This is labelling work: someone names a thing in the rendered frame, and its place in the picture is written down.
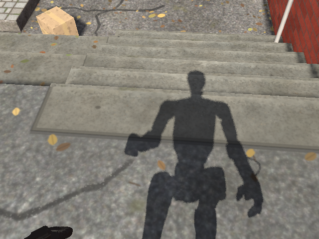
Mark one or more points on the left robot hand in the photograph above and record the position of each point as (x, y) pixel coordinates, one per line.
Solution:
(56, 232)

